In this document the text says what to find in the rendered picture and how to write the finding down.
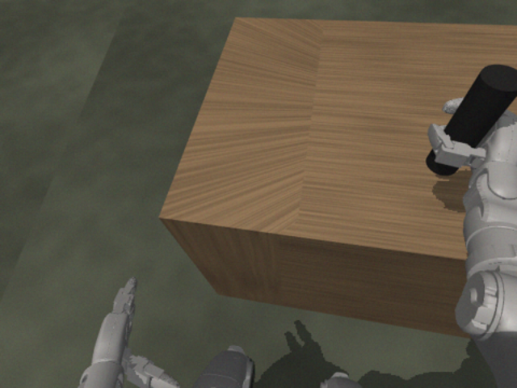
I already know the right robot arm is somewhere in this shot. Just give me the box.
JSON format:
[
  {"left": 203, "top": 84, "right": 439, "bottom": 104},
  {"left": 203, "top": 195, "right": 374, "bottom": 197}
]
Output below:
[{"left": 455, "top": 162, "right": 517, "bottom": 388}]

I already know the left robot hand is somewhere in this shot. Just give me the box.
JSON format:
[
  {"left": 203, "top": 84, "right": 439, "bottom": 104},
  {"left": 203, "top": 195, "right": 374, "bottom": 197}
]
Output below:
[{"left": 91, "top": 276, "right": 180, "bottom": 388}]

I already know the right robot hand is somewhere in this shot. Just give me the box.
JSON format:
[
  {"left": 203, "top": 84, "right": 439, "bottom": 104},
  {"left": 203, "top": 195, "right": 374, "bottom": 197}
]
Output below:
[{"left": 427, "top": 97, "right": 517, "bottom": 173}]

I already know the left robot arm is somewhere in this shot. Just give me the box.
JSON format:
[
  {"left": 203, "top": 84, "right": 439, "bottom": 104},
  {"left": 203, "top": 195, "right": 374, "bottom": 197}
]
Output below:
[{"left": 78, "top": 361, "right": 124, "bottom": 388}]

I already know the can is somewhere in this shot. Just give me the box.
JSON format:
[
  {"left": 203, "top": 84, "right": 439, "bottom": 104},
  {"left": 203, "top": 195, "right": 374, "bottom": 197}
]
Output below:
[{"left": 426, "top": 65, "right": 517, "bottom": 175}]

